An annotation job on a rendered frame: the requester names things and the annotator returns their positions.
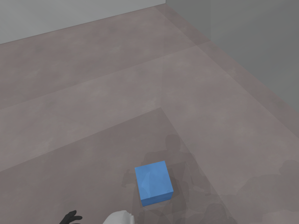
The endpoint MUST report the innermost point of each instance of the left robot thigh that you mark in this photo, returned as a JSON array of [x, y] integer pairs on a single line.
[[120, 217]]

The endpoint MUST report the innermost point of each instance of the carton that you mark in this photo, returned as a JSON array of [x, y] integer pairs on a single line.
[[154, 183]]

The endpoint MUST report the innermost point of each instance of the robot left hand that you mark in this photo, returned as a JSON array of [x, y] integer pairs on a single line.
[[70, 217]]

